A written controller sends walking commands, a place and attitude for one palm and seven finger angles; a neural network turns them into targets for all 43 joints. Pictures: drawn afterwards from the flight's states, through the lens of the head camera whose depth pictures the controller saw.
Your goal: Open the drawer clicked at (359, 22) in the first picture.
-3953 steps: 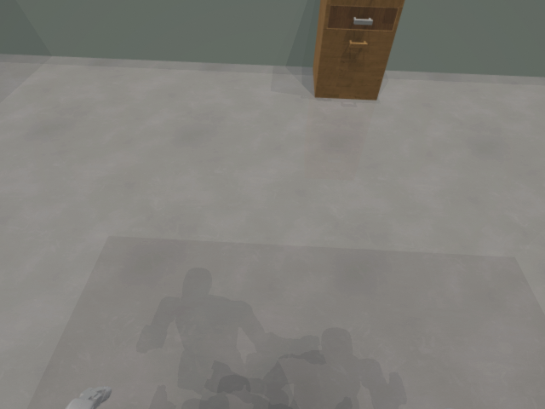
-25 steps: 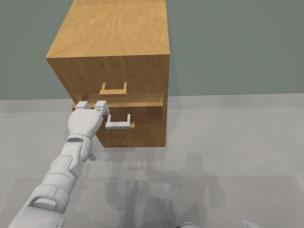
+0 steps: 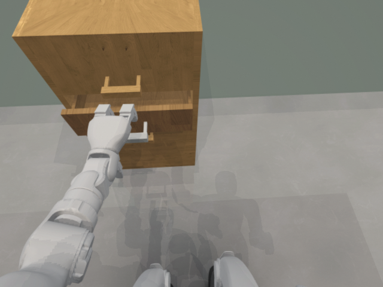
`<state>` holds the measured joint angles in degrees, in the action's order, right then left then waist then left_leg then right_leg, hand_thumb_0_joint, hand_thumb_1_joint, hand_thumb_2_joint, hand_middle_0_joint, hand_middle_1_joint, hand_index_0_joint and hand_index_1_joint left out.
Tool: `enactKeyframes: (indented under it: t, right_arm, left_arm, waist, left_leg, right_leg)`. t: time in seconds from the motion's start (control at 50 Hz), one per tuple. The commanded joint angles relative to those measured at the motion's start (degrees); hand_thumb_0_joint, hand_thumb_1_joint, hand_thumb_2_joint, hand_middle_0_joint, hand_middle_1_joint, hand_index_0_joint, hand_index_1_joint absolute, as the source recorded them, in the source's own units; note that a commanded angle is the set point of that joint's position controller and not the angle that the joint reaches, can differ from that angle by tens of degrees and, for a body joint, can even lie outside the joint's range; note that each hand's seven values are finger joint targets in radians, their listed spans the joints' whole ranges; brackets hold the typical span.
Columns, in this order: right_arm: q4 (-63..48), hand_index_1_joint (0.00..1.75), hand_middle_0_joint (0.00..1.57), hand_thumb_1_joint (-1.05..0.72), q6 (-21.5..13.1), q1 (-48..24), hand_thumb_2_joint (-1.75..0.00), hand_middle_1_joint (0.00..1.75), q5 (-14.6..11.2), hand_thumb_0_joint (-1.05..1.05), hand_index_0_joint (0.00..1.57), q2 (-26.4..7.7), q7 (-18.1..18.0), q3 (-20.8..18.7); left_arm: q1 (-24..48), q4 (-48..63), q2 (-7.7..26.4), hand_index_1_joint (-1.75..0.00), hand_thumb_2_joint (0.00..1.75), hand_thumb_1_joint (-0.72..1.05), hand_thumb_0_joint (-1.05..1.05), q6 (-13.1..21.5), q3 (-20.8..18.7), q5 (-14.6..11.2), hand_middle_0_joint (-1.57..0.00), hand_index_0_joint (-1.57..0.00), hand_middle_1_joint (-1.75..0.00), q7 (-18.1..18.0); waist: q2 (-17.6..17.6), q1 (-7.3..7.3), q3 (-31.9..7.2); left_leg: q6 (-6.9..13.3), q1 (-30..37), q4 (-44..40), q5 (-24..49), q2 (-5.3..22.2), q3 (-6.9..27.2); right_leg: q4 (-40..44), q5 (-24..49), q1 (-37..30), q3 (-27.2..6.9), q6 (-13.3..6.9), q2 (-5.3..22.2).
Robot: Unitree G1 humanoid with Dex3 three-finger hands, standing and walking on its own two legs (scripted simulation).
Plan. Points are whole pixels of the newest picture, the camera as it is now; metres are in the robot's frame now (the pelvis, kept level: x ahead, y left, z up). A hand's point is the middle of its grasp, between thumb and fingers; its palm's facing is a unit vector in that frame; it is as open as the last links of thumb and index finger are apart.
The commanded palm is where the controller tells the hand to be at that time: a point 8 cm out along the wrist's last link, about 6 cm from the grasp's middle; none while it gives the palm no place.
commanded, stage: move the hooked fingers above the handle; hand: left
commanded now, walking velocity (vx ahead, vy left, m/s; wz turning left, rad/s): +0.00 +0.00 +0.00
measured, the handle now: (131, 131) +0.56 +0.17 -0.17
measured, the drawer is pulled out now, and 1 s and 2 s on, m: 0.07 0.07 0.07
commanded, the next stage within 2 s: none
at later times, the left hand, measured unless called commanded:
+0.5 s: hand (134, 135) +0.50 +0.14 -0.10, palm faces +0.05 -0.04 -1.00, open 13.8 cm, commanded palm +0.47 +0.16 -0.05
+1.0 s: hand (132, 132) +0.51 +0.15 -0.09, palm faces +0.05 +0.01 -1.00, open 13.8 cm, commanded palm +0.47 +0.16 -0.06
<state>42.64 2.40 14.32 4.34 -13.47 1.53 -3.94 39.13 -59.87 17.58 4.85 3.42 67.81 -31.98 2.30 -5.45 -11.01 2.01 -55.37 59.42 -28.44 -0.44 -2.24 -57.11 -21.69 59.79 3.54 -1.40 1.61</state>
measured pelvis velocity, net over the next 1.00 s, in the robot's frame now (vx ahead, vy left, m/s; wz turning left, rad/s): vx -0.03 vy -0.01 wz -0.01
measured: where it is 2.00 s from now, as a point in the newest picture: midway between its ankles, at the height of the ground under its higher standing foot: outside the picture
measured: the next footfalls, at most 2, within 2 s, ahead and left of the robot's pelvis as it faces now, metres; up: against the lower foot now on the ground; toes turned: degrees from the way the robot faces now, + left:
none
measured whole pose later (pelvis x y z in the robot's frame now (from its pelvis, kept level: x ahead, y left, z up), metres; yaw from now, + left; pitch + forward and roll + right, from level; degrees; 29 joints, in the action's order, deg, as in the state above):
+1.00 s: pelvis -0.03 -0.01 -0.07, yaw +0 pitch +33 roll -1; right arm 40.5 -0.4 12.5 4.6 -15.3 2.6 -2.0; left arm 55.7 -69.7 23.3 -3.6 0.2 67.6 -35.3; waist 3.9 -11.5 -11.4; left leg 1.2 -77.3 77.8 -33.5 0.9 -0.9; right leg -73.9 -25.6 81.3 4.9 -2.8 1.1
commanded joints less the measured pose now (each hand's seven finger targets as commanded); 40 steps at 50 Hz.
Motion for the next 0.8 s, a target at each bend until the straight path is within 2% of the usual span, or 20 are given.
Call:
enactKeyframes:
  t: [0.0,0.06,0.12,0.2,0.24,0.3,0.34,0.36,0.38,0.4,0.42,0.48,0.52,0.54,0.6,0.62,0.64,0.7,0.74,0.78]
  right_arm:
    - [-3.1,0.30,0.20,-0.90,-0.5,5.4,-0.90,0.30,0.5,0.00,0.20,-8.5,0.2,-2.5]
    - [-3.4,0.30,0.20,-0.90,-0.3,5.8,-0.90,0.30,0.3,0.00,0.20,-9.0,0.7,-2.5]
    - [-3.4,0.30,0.20,-0.90,-0.5,6.8,-0.90,0.30,-0.2,0.00,0.20,-9.3,0.6,-2.7]
    - [-2.6,0.30,0.20,-0.90,-1.5,9.1,-0.90,0.30,-0.2,0.00,0.20,-9.5,0.0,-3.2]
    - [-2.1,0.30,0.20,-0.90,-2.2,10.0,-0.90,0.30,0.1,0.00,0.20,-9.5,-0.2,-3.1]
    - [-1.0,0.30,0.20,-0.90,-2.5,10.5,-0.90,0.30,0.8,0.00,0.20,-9.7,0.2,-2.9]
    - [-0.6,0.30,0.20,-0.90,-2.3,10.0,-0.90,0.30,1.2,0.00,0.20,-10.0,0.6,-2.4]
    - [-0.6,0.30,0.20,-0.90,-2.3,9.5,-0.90,0.30,1.3,0.00,0.20,-9.8,0.8,-2.2]
    - [-1.0,0.30,0.20,-0.90,-2.1,9.2,-0.90,0.30,1.4,0.00,0.20,-10.1,1.1,-1.8]
    - [-1.8,0.30,0.20,-0.90,-1.9,8.4,-0.90,0.30,1.5,0.00,0.20,-10.1,1.4,-1.7]
    - [-2.3,0.30,0.20,-0.90,-1.6,7.5,-0.90,0.30,1.5,0.00,0.20,-10.2,1.6,-1.4]
    - [-3.6,0.30,0.20,-0.90,-1.1,7.0,-0.90,0.30,0.5,0.00,0.20,-9.8,2.0,-1.4]
    - [-4.2,0.30,0.20,-0.90,-1.1,7.0,-0.90,0.30,-0.3,0.00,0.20,-9.8,2.0,-1.6]
    - [-4.0,0.30,0.20,-0.90,-1.2,8.2,-0.90,0.30,-0.7,0.00,0.20,-10.2,1.8,-1.9]
    - [-3.9,0.30,0.20,-0.90,-1.9,9.8,-0.90,0.30,-1.7,0.00,0.20,-9.6,0.8,-2.7]
    - [-3.4,0.30,0.20,-0.90,-2.3,10.2,-0.90,0.30,-1.7,0.00,0.20,-9.4,0.4,-3.0]
    - [-2.5,0.30,0.20,-0.90,-2.8,10.9,-0.90,0.30,-1.7,0.00,0.20,-9.4,0.0,-3.0]
    - [-1.3,0.30,0.20,-0.90,-4.2,11.8,-0.90,0.30,-1.3,0.00,0.20,-9.3,-1.1,-2.8]
    - [-0.6,0.30,0.20,-0.90,-4.7,11.9,-0.90,0.30,-0.8,0.00,0.20,-9.2,-1.3,-2.3]
    - [-0.3,0.30,0.20,-0.90,-4.7,11.1,-0.90,0.30,-0.3,0.00,0.20,-9.3,-0.9,-1.7]
  left_arm:
    - [22.6,5.2,13.6,-1.20,0.30,-0.50,0.00,-4.5,-5.8,0.4,-0.30,-0.30,-1.20,-6.4]
    - [24.4,2.5,13.3,-1.20,0.30,-0.50,0.00,-8.2,-5.1,-0.7,-0.30,-0.30,-1.20,-6.3]
    - [28.2,1.7,11.6,-1.20,0.30,-0.50,0.00,-9.5,-2.5,-2.2,-0.30,-0.30,-1.20,-3.5]
    - [33.8,6.0,11.1,-1.20,0.30,-0.50,0.00,-6.0,-0.7,-3.1,-0.30,-0.30,-1.20,0.1]
    - [35.6,7.1,10.3,-1.20,0.30,-0.50,0.00,-3.4,0.2,-2.5,-0.30,-0.30,-1.20,0.7]
    - [34.9,5.5,11.3,-1.20,0.30,-0.50,0.00,-1.3,-1.2,-0.7,-0.30,-0.30,-1.20,-0.8]
    - [34.4,2.5,14.5,-1.20,0.30,-0.50,0.00,-1.8,-4.2,0.3,-0.30,-0.30,-1.20,-3.0]
    - [34.4,0.7,13.9,-1.20,0.30,-0.50,0.00,-2.7,-4.1,0.6,-0.30,-0.30,-1.20,-4.2]
    - [33.9,1.7,18.1,-1.20,0.30,-0.50,0.00,-3.5,-7.6,0.5,-0.30,-0.30,-1.20,-5.4]
    - [33.0,1.8,19.4,-1.20,0.30,-0.50,0.00,-4.7,-8.6,0.4,-0.30,-0.30,-1.20,-6.4]
    - [32.4,2.5,22.5,-1.20,0.30,-0.50,0.00,-5.9,-11.0,0.0,-0.30,-0.30,-1.20,-7.0]
    - [31.3,2.4,21.8,-1.20,0.30,-0.50,0.00,-10.1,-9.4,-0.1,-0.30,-0.30,-1.20,-7.1]
    - [30.7,3.3,20.2,-1.20,0.30,-0.50,0.00,-12.3,-7.8,-1.0,-0.30,-0.30,-1.20,-5.1]
    - [30.5,4.1,20.7,-1.20,0.30,-0.50,0.00,-12.9,-7.7,-1.8,-0.30,-0.30,-1.20,-3.6]
    - [34.2,9.8,15.9,-1.20,0.30,-0.50,0.00,-11.5,-2.8,-5.0,-0.30,-0.30,-1.20,2.0]
    - [34.8,9.9,11.9,-1.20,0.30,-0.50,0.00,-10.4,0.2,-5.9,-0.30,-0.30,-1.20,3.7]
    - [36.2,10.8,10.2,-1.20,0.30,-0.50,0.00,-8.8,1.9,-6.6,-0.30,-0.30,-1.20,5.0]
    - [37.6,11.1,10.1,-1.20,0.30,-0.50,0.00,-3.7,2.9,-5.4,-0.30,-0.30,-1.20,6.2]
    - [39.9,10.3,11.0,-1.20,0.30,-0.50,0.00,-1.0,2.5,-3.0,-0.30,-0.30,-1.20,4.5]
    - [37.8,5.4,12.7,-1.20,0.30,-0.50,0.00,-0.5,0.1,-1.2,-0.30,-0.30,-1.20,1.6]
  waist:
    - [1.4,-0.80,-25.0]
    - [0.3,-1.90,-27.6]
    - [-0.4,-4.01,-30.2]
    - [1.2,-6.00,-34.2]
    - [2.0,-6.83,-33.5]
    - [4.6,-6.26,-31.6]
    - [4.3,-5.77,-29.2]
    - [3.6,-6.34,-27.9]
    - [3.9,-4.66,-29.2]
    - [4.1,-4.07,-31.5]
    - [4.9,-2.60,-33.7]
    - [5.4,-2.36,-35.9]
    - [4.7,-2.82,-38.8]
    - [3.2,-3.36,-40.9]
    - [1.4,-5.67,-43.4]
    - [-0.2,-7.30,-42.0]
    - [-0.8,-8.28,-39.8]
    - [-0.2,-8.75,-33.4]
    - [3.7,-8.37,-29.3]
    - [4.9,-7.38,-23.7]
  left_leg:
    - [-0.4,6.8,-2.5,20.1,-1.6,2.9]
    - [-0.3,5.0,-1.2,20.1,-1.5,2.8]
    - [0.1,4.4,0.1,19.0,-1.4,3.0]
    - [0.4,5.0,2.6,18.7,-1.0,4.2]
    - [0.3,4.8,3.8,18.6,-0.8,5.3]
    - [-0.2,3.2,6.1,19.8,-0.4,5.9]
    - [-0.3,-1.3,7.7,18.7,-0.4,5.8]
    - [0.0,-4.1,8.5,17.4,-0.5,5.2]
    - [0.1,-6.1,8.8,17.1,-0.7,4.6]
    - [0.3,-7.3,9.1,16.7,-0.9,3.8]
    - [0.2,-8.0,9.3,17.2,-1.3,3.3]
    - [0.1,-7.9,8.6,17.3,-1.2,2.6]
    - [0.1,-5.8,8.3,18.7,-1.1,2.6]
    - [0.3,-4.8,8.1,19.3,-0.9,2.9]
    - [0.7,-2.6,6.8,16.6,-0.9,3.4]
    - [0.8,-1.4,6.7,15.9,-0.8,4.1]
    - [1.0,-1.3,6.5,14.3,-0.7,4.3]
    - [1.1,-2.3,6.5,10.8,-0.9,4.3]
    - [0.7,-2.3,6.6,9.3,-0.9,4.9]
    - [0.6,-5.4,7.2,7.8,-1.1,4.7]
  right_leg:
    - [1.0,14.2,-13.2,-2.1,-1.5,-2.6]
    - [-0.3,15.6,-14.3,-2.0,-1.1,-2.6]
    - [-0.8,15.9,-14.5,-2.2,-0.8,-2.7]
    - [-2.6,15.7,-12.2,-2.3,-0.5,-2.7]
    - [-3.8,14.4,-8.6,-2.0,-0.7,-2.6]
    - [-6.5,12.2,-2.6,-1.3,-1.2,-2.8]
    - [-8.3,10.7,-0.1,-1.3,-1.4,-2.8]
    - [-8.7,10.3,0.1,-1.4,-1.4,-2.9]
    - [-9.5,10.8,-1.8,-1.7,-1.5,-2.7]
    - [-9.6,11.7,-4.4,-2.2,-1.4,-2.8]
    - [-10.2,13.2,-7.1,-2.7,-1.4,-2.7]
    - [-9.7,15.5,-10.9,-2.9,-1.0,-2.5]
    - [-9.3,18.2,-13.6,-2.9,-0.7,-2.6]
    - [-8.9,19.7,-15.4,-2.9,-0.4,-2.6]
    - [-6.1,19.4,-18.6,-3.4,0.2,-2.4]
    - [-5.5,18.3,-16.5,-3.2,0.4,-2.5]
    - [-4.7,16.6,-15.2,-3.2,0.6,-2.4]
    - [-4.1,11.5,-10.0,-3.1,0.3,-2.4]
    - [-4.9,7.1,-3.7,-2.4,-0.4,-2.3]
    - [-5.6,3.4,0.7,-2.0,-1.0,-2.4]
